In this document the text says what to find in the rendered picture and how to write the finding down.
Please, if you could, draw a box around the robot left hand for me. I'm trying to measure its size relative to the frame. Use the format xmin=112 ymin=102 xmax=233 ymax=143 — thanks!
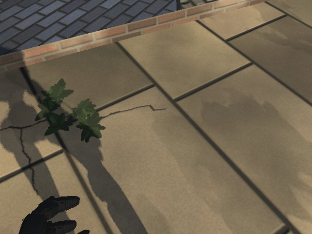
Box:
xmin=19 ymin=196 xmax=90 ymax=234

